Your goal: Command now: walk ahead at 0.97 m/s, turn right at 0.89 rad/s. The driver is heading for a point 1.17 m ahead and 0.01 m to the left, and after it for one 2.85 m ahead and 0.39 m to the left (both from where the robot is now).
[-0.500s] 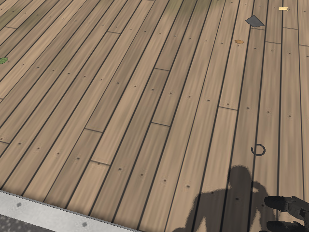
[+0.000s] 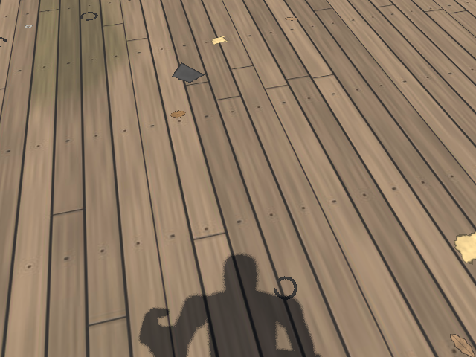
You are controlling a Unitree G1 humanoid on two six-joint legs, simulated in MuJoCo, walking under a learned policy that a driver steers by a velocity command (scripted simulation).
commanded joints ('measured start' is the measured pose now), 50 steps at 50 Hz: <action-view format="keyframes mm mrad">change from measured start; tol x32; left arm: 1 571 177 93 134 22 58 20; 30 -177 -99 -14 -36 60 -119 73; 37 361 153 51 61 50 -105 105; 50 115 71 3 135 57 -97 91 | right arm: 1 -262 -171 -33 -154 8 -29 8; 16 -339 -37 26 -210 10 -86 59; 21 87 -87 -6 -39 6 -45 78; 50 -350 8 46 -312 11 23 86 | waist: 1 313 100 -74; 4 208 -377 32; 8 -35 113 137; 17 35 -31 60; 20 -8 512 10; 25 15 41 -27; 35 151 90 -61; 38 158 -430 -275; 50 28 70 116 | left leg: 1 -465 196 -113 704 1265 75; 3 -1210 -127 -268 1393 11 50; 8 -765 102 -525 650 52 76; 13 -369 72 -384 61 1038 1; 18 -345 61 -370 60 839 57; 21 -108 181 -903 19 616 297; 23 -173 341 -1506 -261 -243 406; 34 -794 58 -831 -139 329 245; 39 -1373 38 -497 944 106 137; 50 -1025 128 -374 422 609 131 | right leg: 1 669 -13 23 -76 -35 -67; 2 959 -32 79 -338 148 -176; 5 707 -206 921 -495 -607 -280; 10 -100 51 496 -425 -534 -95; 16 96 -20 274 -227 -763 -23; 22 -462 8 229 810 -774 106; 32 431 48 182 -101 -303 182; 37 1076 -328 670 -279 -744 25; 38 1053 -460 1059 -410 -988 -78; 50 385 -199 41 -631 -254 33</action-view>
